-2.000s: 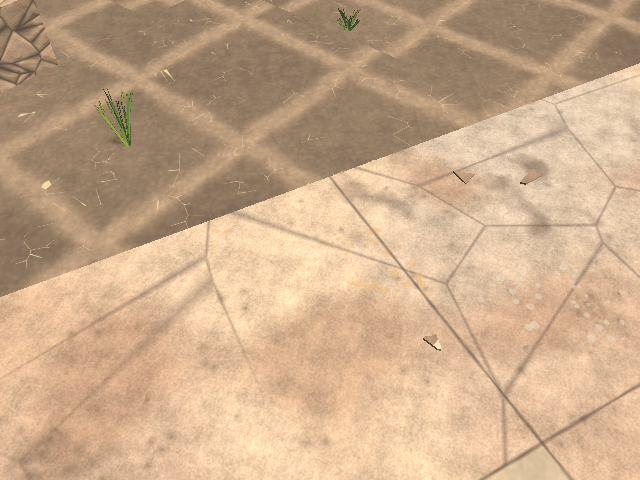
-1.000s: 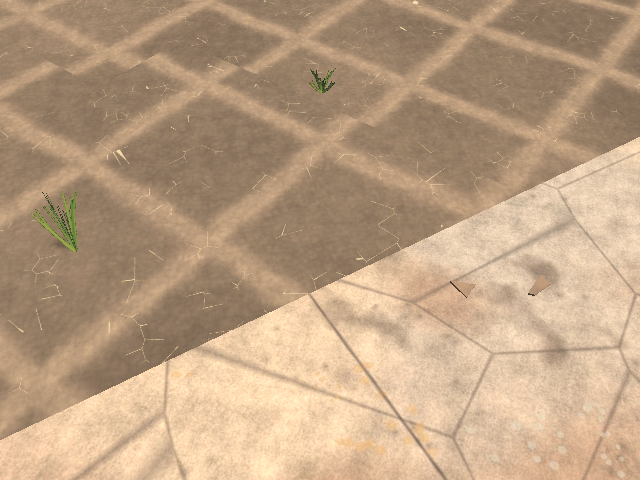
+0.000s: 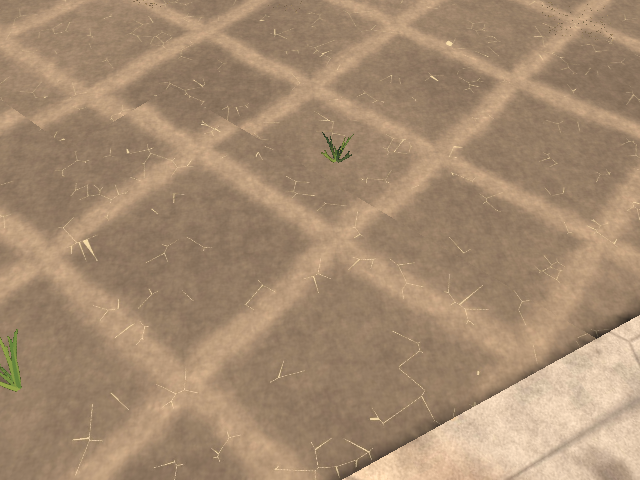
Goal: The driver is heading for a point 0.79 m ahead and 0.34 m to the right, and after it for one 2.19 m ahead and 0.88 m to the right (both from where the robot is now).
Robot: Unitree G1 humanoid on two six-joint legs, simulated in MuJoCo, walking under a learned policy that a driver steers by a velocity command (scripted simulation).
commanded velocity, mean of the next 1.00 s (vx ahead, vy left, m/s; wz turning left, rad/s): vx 0.50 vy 0.00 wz -0.48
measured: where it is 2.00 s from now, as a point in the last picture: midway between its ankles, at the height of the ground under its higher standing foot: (446, 293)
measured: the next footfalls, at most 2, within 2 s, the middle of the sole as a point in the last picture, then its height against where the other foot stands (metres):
right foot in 0.44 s outside the picture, level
left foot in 1.06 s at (331, 378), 0.13 m lower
